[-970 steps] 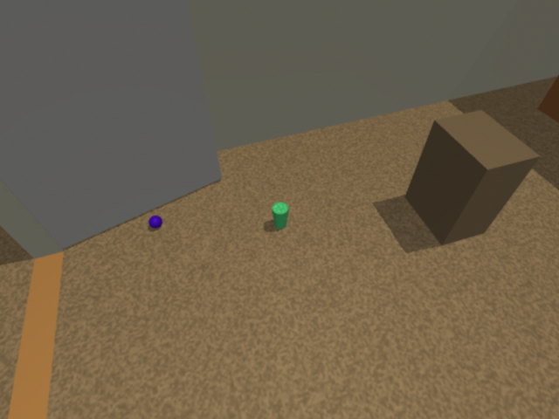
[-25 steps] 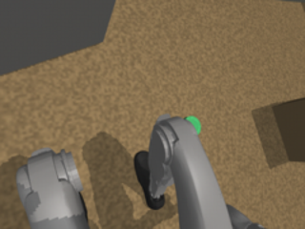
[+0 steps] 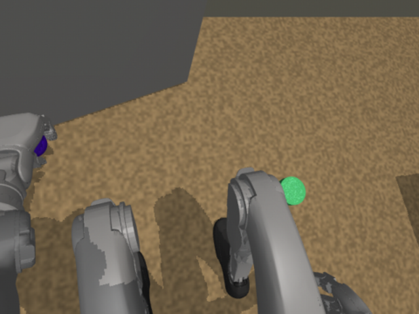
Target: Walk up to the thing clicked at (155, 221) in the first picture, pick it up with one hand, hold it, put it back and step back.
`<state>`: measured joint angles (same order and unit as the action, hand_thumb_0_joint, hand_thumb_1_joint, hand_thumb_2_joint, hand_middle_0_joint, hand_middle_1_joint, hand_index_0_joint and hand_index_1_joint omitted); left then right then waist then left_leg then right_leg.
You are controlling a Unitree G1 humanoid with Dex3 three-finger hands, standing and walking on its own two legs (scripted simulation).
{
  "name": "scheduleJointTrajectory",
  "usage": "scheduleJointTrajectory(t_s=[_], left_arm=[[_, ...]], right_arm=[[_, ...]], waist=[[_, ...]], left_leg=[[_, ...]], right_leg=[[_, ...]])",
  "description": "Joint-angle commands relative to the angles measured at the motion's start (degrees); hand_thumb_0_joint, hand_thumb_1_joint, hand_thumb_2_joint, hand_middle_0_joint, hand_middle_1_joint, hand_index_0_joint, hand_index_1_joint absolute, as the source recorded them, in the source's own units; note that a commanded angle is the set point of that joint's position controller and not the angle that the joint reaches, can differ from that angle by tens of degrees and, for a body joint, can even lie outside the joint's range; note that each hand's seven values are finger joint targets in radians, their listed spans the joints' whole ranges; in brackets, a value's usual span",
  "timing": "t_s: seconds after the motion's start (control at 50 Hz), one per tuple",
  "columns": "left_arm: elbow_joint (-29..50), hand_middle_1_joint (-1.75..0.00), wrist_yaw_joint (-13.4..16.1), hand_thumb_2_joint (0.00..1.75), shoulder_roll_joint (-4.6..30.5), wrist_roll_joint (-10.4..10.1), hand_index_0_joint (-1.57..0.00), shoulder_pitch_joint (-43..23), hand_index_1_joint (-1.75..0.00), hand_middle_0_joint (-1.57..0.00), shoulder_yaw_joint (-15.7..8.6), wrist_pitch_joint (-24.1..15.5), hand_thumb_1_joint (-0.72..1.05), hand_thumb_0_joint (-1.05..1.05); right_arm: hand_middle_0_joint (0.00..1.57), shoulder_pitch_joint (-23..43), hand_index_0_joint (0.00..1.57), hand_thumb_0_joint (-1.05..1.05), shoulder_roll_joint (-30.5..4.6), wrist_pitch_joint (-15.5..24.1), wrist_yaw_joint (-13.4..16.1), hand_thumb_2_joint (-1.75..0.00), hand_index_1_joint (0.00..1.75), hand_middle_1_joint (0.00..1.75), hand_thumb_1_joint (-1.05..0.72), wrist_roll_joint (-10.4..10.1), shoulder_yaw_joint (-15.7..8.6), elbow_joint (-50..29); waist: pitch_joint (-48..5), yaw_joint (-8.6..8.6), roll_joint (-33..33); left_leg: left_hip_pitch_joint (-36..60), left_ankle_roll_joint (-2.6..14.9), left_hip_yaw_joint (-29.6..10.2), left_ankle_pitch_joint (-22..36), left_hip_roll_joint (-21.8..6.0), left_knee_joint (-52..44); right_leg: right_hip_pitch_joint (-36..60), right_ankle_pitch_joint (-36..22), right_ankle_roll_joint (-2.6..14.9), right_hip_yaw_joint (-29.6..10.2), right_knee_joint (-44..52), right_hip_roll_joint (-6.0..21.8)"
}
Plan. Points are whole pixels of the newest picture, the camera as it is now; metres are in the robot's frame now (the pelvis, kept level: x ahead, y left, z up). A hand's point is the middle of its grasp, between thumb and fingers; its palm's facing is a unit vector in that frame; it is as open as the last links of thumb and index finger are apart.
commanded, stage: settle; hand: left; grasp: from above
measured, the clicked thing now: (29, 143) +0.47 +0.30 -0.18
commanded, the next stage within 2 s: lift in 0.08 s
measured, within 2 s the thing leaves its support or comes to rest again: neither
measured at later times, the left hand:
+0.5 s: hand (9, 149) +0.43 +0.29 -0.10, palm faces -0.45 -0.07 -0.89, open 6.9 cm
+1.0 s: hand out of the picture +0.37 +0.29 +0.07, palm faces -0.40 -0.09 -0.91, open 6.9 cm
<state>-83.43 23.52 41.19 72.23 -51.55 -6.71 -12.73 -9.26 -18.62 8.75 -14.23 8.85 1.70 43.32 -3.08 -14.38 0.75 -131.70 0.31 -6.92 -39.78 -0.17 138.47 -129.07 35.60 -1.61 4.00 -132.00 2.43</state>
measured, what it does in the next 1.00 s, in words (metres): rises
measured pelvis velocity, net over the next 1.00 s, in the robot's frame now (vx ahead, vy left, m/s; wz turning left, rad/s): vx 0.00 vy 0.01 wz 0.07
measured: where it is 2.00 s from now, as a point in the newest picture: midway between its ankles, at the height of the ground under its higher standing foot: (188, 289)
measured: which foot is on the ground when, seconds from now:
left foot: down 0.00-1.00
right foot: down 0.00-1.00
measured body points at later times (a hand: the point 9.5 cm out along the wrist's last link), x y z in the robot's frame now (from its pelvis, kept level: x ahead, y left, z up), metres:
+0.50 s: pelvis +0.00 +0.00 +0.04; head +0.21 +0.05 +0.44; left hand +0.45 +0.29 -0.05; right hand +0.07 -0.27 -0.07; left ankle +0.08 +0.12 -0.30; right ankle +0.11 -0.13 -0.30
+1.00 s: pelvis +0.00 +0.01 +0.17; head +0.15 +0.04 +0.59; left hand +0.39 +0.29 +0.13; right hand +0.14 -0.26 +0.05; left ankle +0.08 +0.12 -0.30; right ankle +0.11 -0.13 -0.30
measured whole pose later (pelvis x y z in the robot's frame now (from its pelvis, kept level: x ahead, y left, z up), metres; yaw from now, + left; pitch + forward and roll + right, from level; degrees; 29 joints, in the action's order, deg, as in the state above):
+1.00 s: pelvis +0.00 +0.01 +0.17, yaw +4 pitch +30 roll -5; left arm -44.8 8.3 29.8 59.5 -27.5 3.3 -3.2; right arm -8.5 -14.9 0.4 -2.7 -0.8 -2.9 38.8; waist -11.1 -5.2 2.8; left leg -100.7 1.0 -3.0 -36.4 -0.7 107.2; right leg -99.2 33.2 -1.9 2.3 -102.7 2.7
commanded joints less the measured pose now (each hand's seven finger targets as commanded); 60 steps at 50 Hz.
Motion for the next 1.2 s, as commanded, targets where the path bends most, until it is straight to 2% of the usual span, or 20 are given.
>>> scheduleJointTrajectory(t_s=[0.0,0.06,0.08,0.14,0.16,0.18,0.2,0.3,0.4,0.42,0.46,0.48,0.58,0.6,0.78,1.0,1.04,1.12,1.14,1.18], left_arm=[[10.76,-0.54,1.35,0.5,12.41,-0.96,-1.04,-17.2,-0.52,-1.02,-0.05,-0.24,0.66,0.0],[11.34,-0.54,1.37,0.5,12.28,-1.04,-1.05,-17.69,-0.52,-1.03,0.2,0.02,0.68,0.0],[11.11,-0.54,1.67,0.51,14.12,-1.04,-1.06,-17.69,-0.52,-1.04,-1.44,0.13,0.7,0.0],[11.15,-0.55,1.27,0.44,12.21,-1.06,-1.14,-18.49,-0.51,-1.1,0.36,0.45,0.75,0.0],[10.18,-0.47,0.96,0.5,11.18,-1.62,-1.06,-17.16,-0.43,-1.02,0.7,0.8,0.67,0.0],[12.4,-0.52,0.8,0.42,13.27,-1.5,-1.1,-18.43,-0.48,-1.07,-0.12,0.83,0.69,0.0],[13.74,-0.44,0.66,0.49,12.89,-2.11,-1.02,-18.44,-0.41,-0.99,-0.3,0.94,0.61,0.0],[17.9,-0.52,-1.72,0.52,12.12,-4.36,-1.02,-17.28,-0.51,-1.0,0.35,2.88,0.6,0.0],[21.44,-0.55,-5.36,0.56,9.36,-5.52,-1.02,-13.26,-0.53,-1.0,1.81,3.68,0.6,0.0],[24.7,-0.54,-5.65,0.58,11.8,-5.86,-1.02,-12.88,-0.53,-1.01,-0.08,3.53,0.6,0.0],[24.68,-0.57,-7.39,0.57,6.89,-6.82,-1.01,-10.53,-0.56,-0.99,3.17,4.02,0.6,0.0],[27.85,-0.59,-7.72,0.6,10.81,-6.87,-1.0,-10.72,-0.58,-0.98,1.0,3.82,0.58,0.0],[32.5,-0.6,-10.63,0.59,6.03,-8.82,-1.0,-4.66,-0.58,-0.98,3.41,4.34,0.59,0.0],[35.3,-0.6,-10.88,0.6,8.17,-9.03,-0.99,-4.5,-0.59,-0.97,2.35,4.27,0.58,0.0],[45.02,-0.65,-12.04,0.57,4.52,-10.93,-0.98,1.36,-0.61,-0.95,4.37,6.47,0.58,0.0],[51.72,-0.69,-13.75,0.59,0.75,-14.67,-0.96,10.92,-0.65,-0.93,6.5,11.53,0.57,0.0],[54.14,-0.68,-14.36,0.55,-1.33,-14.79,-0.97,10.78,-0.64,-0.93,8.44,12.12,0.58,0.0],[53.09,-0.67,-14.34,0.56,-1.2,-15.46,-0.95,14.98,-0.63,-0.92,7.95,13.34,0.56,0.0],[53.1,-0.68,-14.51,0.55,-3.52,-15.44,-0.95,14.27,-0.64,-0.91,9.9,13.42,0.55,0.0],[52.1,-0.67,-14.45,0.56,-2.26,-15.11,-0.94,14.32,-0.64,-0.91,9.24,13.61,0.54,0.0]], right_arm=[[0.2,-11.26,0.2,0.0,-13.94,0.01,1.7,-0.9,0.3,0.3,-0.91,-0.69,-4.91,-1.44],[0.2,-11.75,0.2,0.0,-13.58,-0.46,2.45,-0.9,0.3,0.3,-0.91,-0.99,-5.3,-0.79],[0.2,-11.93,0.2,0.0,-13.76,-0.67,2.71,-0.9,0.3,0.3,-0.91,-0.96,-5.37,-0.84],[0.2,-12.23,0.2,0.0,-12.9,-1.13,3.16,-0.91,0.3,0.3,-0.94,-1.06,-5.24,-0.73],[0.2,-12.34,0.2,0.0,-12.75,-1.14,3.35,-0.9,0.3,0.3,-0.89,-1.23,-5.4,-0.53],[0.2,-12.01,0.2,0.0,-12.94,-1.17,3.53,-0.91,0.3,0.3,-0.94,-1.29,-5.53,-1.17],[0.2,-12.51,0.2,0.0,-12.87,-1.38,3.7,-0.9,0.3,0.3,-0.89,-1.42,-5.6,-0.86],[0.2,-12.23,0.2,0.0,-12.75,-2.18,4.38,-0.91,0.3,0.3,-0.92,-2.8,-6.44,-1.75],[0.2,-12.17,0.2,0.0,-11.95,-3.39,5.07,-0.91,0.3,0.3,-0.92,-4.17,-7.14,-3.09],[0.2,-11.68,0.2,0.0,-12.51,-3.52,5.19,-0.91,0.3,0.3,-0.92,-4.46,-7.45,-4.33],[0.2,-12.01,0.2,0.0,-11.46,-4.17,5.43,-0.91,0.3,0.3,-0.92,-4.93,-7.44,-3.86],[0.2,-11.23,0.2,0.0,-11.99,-4.49,5.78,-0.91,0.3,0.3,-0.92,-5.22,-7.78,-5.45],[0.2,-10.55,0.2,0.0,-10.94,-5.65,7.01,-0.91,0.3,0.3,-0.92,-6.47,-7.98,-6.62],[0.2,-9.78,0.2,0.0,-11.08,-5.81,7.28,-0.91,0.3,0.3,-0.92,-6.61,-8.15,-7.68],[0.2,-7.93,0.2,0.0,-9.25,-6.79,10.09,-0.91,0.3,0.3,-0.92,-8.44,-8.77,-8.62],[0.2,-4.46,0.2,0.0,-7.0,-7.21,14.05,-0.91,0.3,0.3,-0.92,-10.46,-8.03,-9.02],[0.2,-4.33,0.2,0.0,-6.27,-7.22,14.76,-0.91,0.3,0.3,-0.92,-10.72,-7.78,-8.93],[0.2,-3.53,0.2,0.0,-5.37,-7.19,16.06,-0.91,0.3,0.3,-0.92,-11.27,-6.97,-8.44],[0.2,-3.62,0.2,0.0,-4.88,-6.99,16.41,-0.91,0.3,0.3,-0.92,-11.22,-6.81,-8.23],[0.2,-3.41,0.2,0.0,-4.73,-6.72,17.0,-0.91,0.3,0.3,-0.92,-11.44,-6.71,-7.82]], waist=[[-38.24,-0.16,14.5],[-40.31,0.41,14.65],[-40.24,0.47,14.28],[-39.22,0.41,13.75],[-38.45,0.6,12.44],[-39.69,0.84,12.91],[-41.45,1.54,14.28],[-44.9,2.65,15.46],[-42.47,3.17,13.82],[-43.7,4.11,14.47],[-42.67,3.55,13.35],[-43.55,4.26,12.38],[-41.3,5.25,11.57],[-41.94,5.8,11.76],[-42.76,7.2,11.62],[-36.14,8.7,7.58],[-36.98,8.23,7.2],[-32.06,9.51,5.71],[-30.5,8.36,5.23],[-28.63,9.03,4.32]], left_leg=[[27.47,1.17,5.15,8.91,1.85,-16.85],[28.33,1.25,5.71,11.09,1.82,-16.62],[27.68,1.3,5.58,10.62,1.89,-16.94],[26.38,1.57,6.17,9.23,1.97,-17.81],[26.77,1.59,6.07,8.51,2.0,-18.22],[26.97,1.76,6.41,8.37,1.96,-18.19],[27.89,1.62,6.39,8.58,2.11,-19.14],[32.72,1.37,5.57,8.9,1.86,-22.23],[33.27,1.46,5.22,8.62,1.79,-24.76],[34.8,1.31,4.69,8.61,1.74,-25.86],[35.22,1.32,4.45,8.32,1.59,-27.32],[35.4,1.6,4.57,7.69,1.56,-27.71],[37.31,1.46,3.14,5.21,1.42,-32.66],[38.1,1.52,3.24,4.29,1.17,-33.73],[48.28,1.1,2.44,4.13,0.95,-42.67],[60.49,0.9,2.48,3.04,0.53,-57.27],[64.57,0.7,2.94,5.92,0.4,-59.24],[69.45,0.57,3.13,6.47,0.1,-65.13],[70.47,0.59,3.56,7.26,0.11,-65.9],[72.7,0.63,3.63,7.2,-0.03,-68.56]], right_leg=[[20.44,-7.97,3.66,3.92,14.17,-2.55],[21.43,-10.49,3.62,3.75,14.3,-2.55],[21.8,-10.01,3.64,3.68,14.2,-2.45],[22.51,-8.73,3.63,3.25,15.51,-2.49],[22.3,-7.94,3.71,3.26,15.83,-2.42],[23.36,-7.8,3.58,2.9,16.37,-2.47],[24.22,-7.91,3.69,2.84,16.54,-2.24],[24.66,-8.71,4.03,2.92,17.72,-2.18],[25.96,-8.89,3.96,2.52,19.95,-2.15],[27.03,-8.82,4.02,2.51,20.11,-2.02],[26.9,-8.81,3.91,2.59,21.36,-2.24],[28.88,-8.25,3.84,2.23,22.28,-2.35],[29.65,-6.37,3.68,1.98,25.25,-2.32],[31.21,-5.82,3.63,1.83,25.97,-2.52],[38.47,-5.9,3.36,0.98,33.52,-2.68],[53.66,-4.66,2.51,-0.58,48.59,-2.85],[56.72,-6.63,2.69,-0.84,51.1,-3.03],[62.5,-6.61,2.61,-1.46,57.04,-3.22],[63.73,-7.05,2.65,-1.78,58.84,-3.32],[66.64,-6.64,2.66,-2.28,61.64,-3.41]])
